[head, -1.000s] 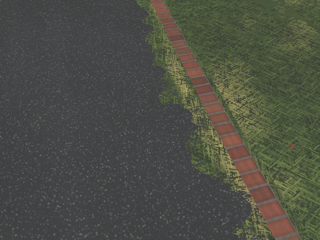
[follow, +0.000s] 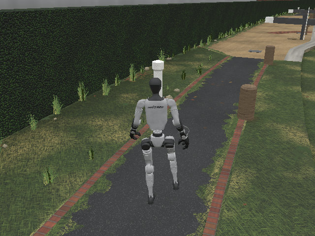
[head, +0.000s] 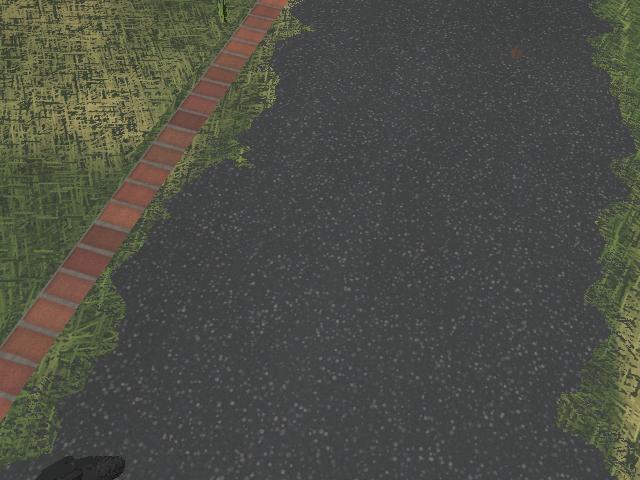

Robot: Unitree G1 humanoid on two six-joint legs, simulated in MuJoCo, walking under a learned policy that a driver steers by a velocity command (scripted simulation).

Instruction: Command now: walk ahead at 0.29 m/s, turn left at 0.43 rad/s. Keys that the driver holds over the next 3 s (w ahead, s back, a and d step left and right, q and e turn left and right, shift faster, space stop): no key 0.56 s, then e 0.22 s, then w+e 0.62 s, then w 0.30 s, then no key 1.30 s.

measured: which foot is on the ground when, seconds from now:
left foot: down 0.00-0.18, up 0.20-0.44, down 0.46-0.88, up 0.90-1.00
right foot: up 0.00-0.14, down 0.16-1.00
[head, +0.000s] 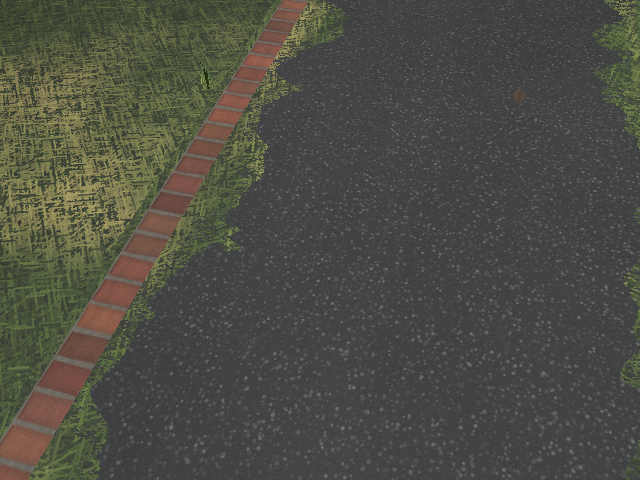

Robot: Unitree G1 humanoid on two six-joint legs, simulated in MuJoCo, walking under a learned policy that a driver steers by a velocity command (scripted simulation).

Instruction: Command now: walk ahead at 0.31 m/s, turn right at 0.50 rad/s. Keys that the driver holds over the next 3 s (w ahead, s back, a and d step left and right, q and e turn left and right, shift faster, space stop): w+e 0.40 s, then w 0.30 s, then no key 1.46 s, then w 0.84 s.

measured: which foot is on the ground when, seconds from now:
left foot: up 0.00-0.28, down 0.30-0.78, up 0.80-1.00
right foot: down 0.00-0.30, up 0.32-0.76, down 0.78-1.00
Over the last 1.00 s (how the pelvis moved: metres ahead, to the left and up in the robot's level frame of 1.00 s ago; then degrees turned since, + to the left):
0.22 -0.04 -0.02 -5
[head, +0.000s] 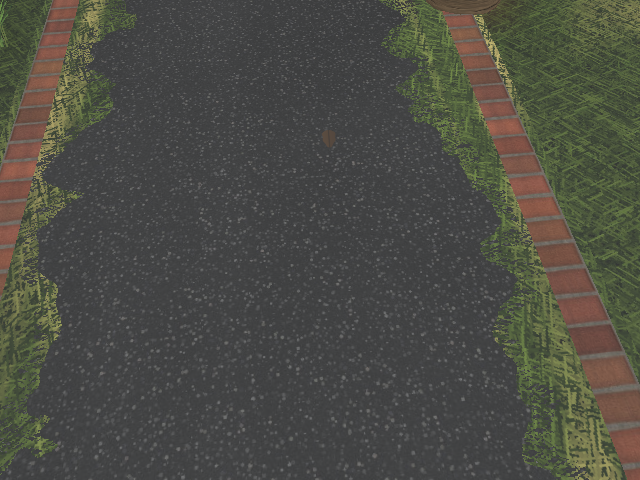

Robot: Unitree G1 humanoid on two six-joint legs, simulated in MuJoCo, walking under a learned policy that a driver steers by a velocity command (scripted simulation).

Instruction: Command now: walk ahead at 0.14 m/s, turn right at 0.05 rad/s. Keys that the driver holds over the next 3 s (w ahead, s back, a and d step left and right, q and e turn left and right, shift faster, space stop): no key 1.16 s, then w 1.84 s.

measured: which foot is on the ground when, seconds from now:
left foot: up 0.00-0.14, down 0.16-1.00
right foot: down 0.00-1.00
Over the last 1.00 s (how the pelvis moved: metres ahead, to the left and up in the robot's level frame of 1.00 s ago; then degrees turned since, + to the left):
0.39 -0.10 0.02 -21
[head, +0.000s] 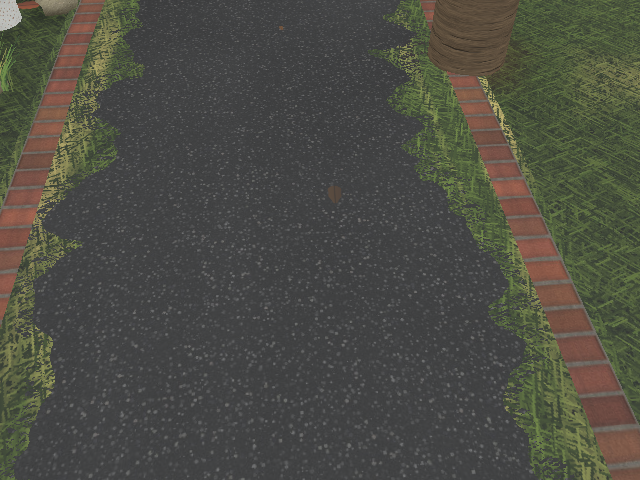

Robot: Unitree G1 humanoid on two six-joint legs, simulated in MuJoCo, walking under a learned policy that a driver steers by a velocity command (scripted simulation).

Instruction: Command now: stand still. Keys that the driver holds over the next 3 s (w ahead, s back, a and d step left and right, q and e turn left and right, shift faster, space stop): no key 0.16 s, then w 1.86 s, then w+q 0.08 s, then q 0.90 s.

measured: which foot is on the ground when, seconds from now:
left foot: down 0.00-0.90, up 0.92-1.00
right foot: down 0.00-0.44, up 0.46-0.88, down 0.90-1.00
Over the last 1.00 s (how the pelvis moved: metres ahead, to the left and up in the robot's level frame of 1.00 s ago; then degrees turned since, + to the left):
0.08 0.03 -0.01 0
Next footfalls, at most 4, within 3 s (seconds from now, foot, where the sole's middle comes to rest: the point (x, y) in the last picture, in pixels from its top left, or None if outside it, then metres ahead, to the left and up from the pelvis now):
0.90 right None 0.46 -0.10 -0.77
1.46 left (276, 366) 0.78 0.14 -0.77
2.00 right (372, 264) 1.08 -0.10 -0.77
2.50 left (290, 219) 1.25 0.12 -0.77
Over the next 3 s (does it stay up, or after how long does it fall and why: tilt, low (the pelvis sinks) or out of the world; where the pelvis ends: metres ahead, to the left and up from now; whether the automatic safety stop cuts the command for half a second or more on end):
stays up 1.19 -0.01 0.00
